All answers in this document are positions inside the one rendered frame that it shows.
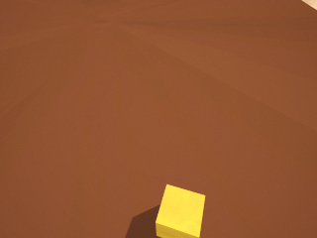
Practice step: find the carton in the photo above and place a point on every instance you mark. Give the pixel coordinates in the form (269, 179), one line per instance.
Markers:
(180, 213)

